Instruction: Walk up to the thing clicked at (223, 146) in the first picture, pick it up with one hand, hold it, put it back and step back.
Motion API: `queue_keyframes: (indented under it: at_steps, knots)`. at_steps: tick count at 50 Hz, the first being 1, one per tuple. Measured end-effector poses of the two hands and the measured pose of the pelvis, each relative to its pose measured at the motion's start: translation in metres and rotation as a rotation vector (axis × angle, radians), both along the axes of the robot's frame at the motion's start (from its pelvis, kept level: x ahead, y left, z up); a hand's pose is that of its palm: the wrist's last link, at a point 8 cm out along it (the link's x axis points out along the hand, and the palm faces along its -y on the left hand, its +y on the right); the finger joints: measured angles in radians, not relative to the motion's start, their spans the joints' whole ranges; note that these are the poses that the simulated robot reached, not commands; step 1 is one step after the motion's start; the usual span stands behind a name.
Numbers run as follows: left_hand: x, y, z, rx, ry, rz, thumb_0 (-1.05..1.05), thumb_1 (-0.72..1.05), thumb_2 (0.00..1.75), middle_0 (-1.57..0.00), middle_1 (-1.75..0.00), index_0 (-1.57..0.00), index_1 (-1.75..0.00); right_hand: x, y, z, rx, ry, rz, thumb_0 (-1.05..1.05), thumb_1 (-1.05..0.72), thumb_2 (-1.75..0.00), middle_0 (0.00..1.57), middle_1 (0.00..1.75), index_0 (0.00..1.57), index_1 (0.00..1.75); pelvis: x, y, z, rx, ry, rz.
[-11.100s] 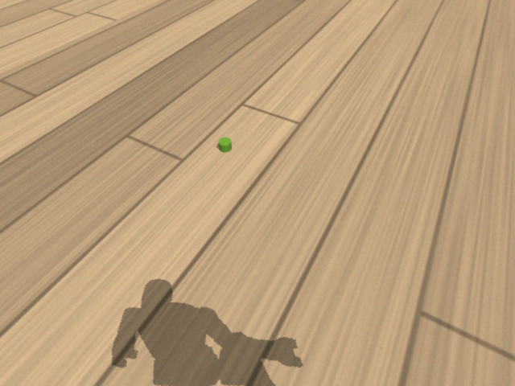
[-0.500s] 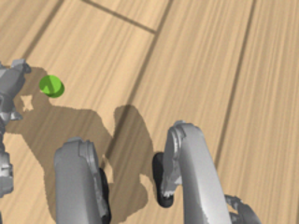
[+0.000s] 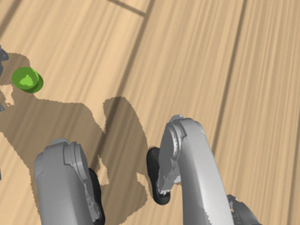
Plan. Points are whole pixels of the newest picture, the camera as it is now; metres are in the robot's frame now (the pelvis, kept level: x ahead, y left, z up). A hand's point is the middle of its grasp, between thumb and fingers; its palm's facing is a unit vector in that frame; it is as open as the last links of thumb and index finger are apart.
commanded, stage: rise first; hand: left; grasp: from above
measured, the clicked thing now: (28, 80) +0.52 +0.29 -0.32
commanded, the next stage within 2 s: none
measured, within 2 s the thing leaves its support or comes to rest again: neither
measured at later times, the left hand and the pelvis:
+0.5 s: hand out of the picture +0.47 +0.32 -0.19, palm faces -0.46 -0.07 -0.89, open 14.1 cm; pelvis +0.00 +0.00 -0.01, yaw -1 degrees
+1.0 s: hand (0, 82) +0.48 +0.32 -0.20, palm faces -0.46 -0.07 -0.89, open 14.1 cm; pelvis +0.00 +0.00 -0.02, yaw -2 degrees
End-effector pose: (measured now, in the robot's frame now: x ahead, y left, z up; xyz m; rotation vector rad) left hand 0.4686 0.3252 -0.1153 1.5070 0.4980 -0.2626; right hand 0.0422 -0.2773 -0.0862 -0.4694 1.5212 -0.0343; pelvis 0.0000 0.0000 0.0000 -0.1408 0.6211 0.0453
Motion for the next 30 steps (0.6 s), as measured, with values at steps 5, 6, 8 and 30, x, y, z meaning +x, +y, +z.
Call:
queue_keyframes:
  at_steps: [5,6,8,30]
  knots:
    - [0.002,0.0,-0.006,-0.005,0.002,0.005,0.0,-0.51,0.98,-0.08,-1.04,-0.1,-1.02,-0.002,-0.001,0.0,-0.005,0.007,0.003,0.01,-0.91,-0.91,0.2,0.3,0.2,0.3,0.0,0.0,-0.003,-0.003,-0.005,-0.002]
    - [0.002,-0.001,-0.007,-0.005,0.001,0.004,0.0,-0.51,0.98,-0.08,-1.04,-0.09,-1.02,-0.003,-0.001,0.0,-0.006,0.008,0.004,0.01,-0.91,-0.91,0.2,0.3,0.2,0.3,0.0,0.0,-0.004,-0.004,-0.005,-0.003]
    - [0.003,-0.001,-0.009,-0.004,0.001,0.001,0.0,-0.51,0.98,-0.08,-1.04,-0.09,-1.02,-0.004,-0.002,-0.001,-0.007,0.011,0.003,0.01,-0.91,-0.91,0.2,0.3,0.2,0.3,0.0,0.001,-0.006,-0.006,-0.005,-0.004]
    - [0.012,-0.005,-0.022,-0.005,-0.007,-0.002,0.0,-0.52,0.98,-0.07,-1.05,-0.09,-1.03,-0.005,0.008,-0.01,0.011,0.0,0.002,0.0,-0.91,-0.9,0.2,0.3,0.2,0.3,0.0,0.003,-0.016,-0.019,-0.016,-0.008]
